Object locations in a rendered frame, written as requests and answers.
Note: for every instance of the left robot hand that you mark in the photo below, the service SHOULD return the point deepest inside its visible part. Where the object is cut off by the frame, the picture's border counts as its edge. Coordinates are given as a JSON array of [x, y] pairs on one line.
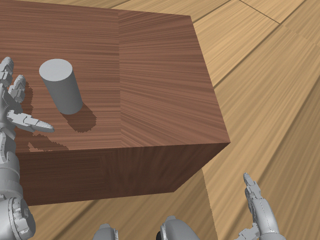
[[11, 112]]

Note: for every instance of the left robot arm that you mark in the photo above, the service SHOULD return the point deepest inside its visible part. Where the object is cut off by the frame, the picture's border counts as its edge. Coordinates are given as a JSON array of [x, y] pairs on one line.
[[16, 220]]

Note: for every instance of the can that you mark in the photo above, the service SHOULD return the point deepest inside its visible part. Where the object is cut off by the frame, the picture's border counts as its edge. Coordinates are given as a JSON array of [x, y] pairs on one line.
[[59, 79]]

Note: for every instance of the right robot hand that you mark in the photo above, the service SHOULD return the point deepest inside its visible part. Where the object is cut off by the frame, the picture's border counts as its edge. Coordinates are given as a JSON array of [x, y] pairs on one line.
[[264, 220]]

